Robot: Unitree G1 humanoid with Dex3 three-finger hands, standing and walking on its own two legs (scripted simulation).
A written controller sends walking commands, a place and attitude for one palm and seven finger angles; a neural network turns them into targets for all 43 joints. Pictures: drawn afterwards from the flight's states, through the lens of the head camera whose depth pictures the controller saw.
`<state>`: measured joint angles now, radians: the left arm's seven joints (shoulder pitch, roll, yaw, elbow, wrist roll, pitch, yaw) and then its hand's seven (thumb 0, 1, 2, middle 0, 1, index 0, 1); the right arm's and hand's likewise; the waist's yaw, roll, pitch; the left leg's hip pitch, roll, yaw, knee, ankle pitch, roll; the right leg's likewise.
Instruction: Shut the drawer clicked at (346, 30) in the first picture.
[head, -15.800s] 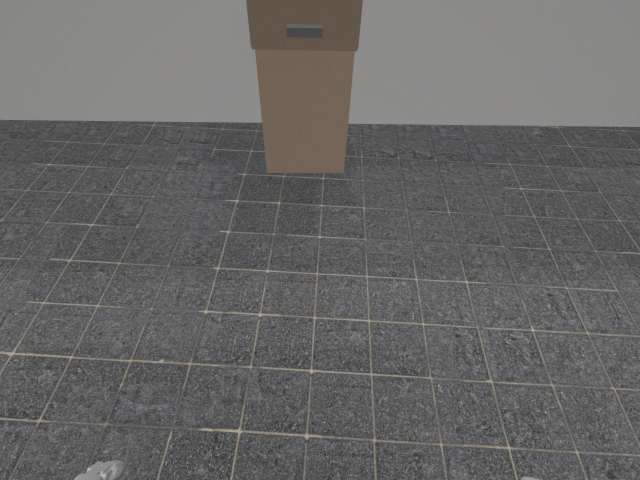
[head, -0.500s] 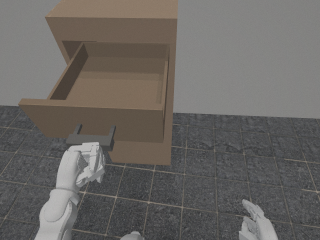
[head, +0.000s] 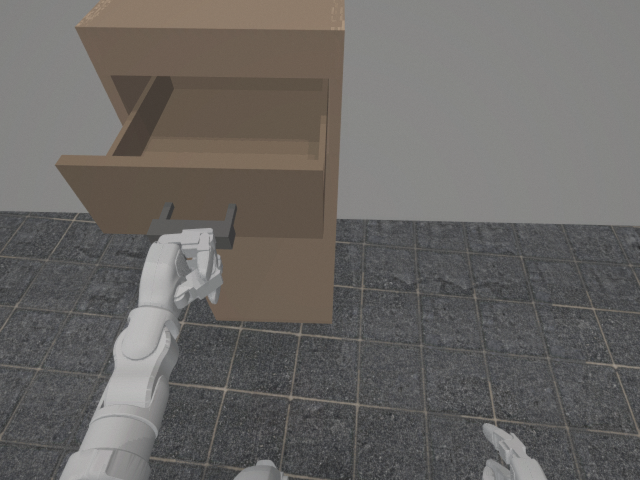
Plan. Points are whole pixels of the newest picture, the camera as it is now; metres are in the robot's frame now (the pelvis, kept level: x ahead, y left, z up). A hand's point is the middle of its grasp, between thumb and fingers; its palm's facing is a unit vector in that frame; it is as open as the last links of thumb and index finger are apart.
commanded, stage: push the drawer shut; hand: left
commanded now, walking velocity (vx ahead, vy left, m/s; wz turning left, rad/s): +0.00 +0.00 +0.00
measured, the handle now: (196, 221) +0.43 +0.18 +0.07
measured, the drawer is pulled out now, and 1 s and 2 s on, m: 0.21 0.08 0.00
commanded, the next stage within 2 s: pull the fist back off the drawer in 1.94 s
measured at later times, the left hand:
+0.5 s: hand (222, 233) +0.41 +0.14 +0.07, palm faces -0.03 -1.00 -0.04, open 2.9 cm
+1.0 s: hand (231, 199) +0.47 +0.14 +0.07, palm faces -0.02 -1.00 -0.03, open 3.0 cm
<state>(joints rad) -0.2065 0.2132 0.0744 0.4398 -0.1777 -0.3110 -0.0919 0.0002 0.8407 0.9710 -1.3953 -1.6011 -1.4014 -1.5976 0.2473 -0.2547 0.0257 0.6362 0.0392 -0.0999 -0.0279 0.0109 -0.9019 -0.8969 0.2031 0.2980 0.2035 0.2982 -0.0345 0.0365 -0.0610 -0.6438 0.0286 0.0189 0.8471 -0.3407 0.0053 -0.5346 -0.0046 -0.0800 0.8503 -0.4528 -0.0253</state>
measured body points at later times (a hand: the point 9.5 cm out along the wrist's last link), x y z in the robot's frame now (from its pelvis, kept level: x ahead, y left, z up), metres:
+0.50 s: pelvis +0.00 +0.01 +0.00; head +0.06 +0.00 +0.44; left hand +0.41 +0.20 +0.07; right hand +0.09 -0.25 -0.12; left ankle +0.05 +0.12 -0.70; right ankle -0.01 -0.10 -0.70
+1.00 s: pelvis +0.00 +0.01 -0.01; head +0.08 +0.01 +0.43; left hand +0.47 +0.20 +0.07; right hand +0.03 -0.26 -0.13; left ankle +0.05 +0.12 -0.70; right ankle -0.01 -0.10 -0.70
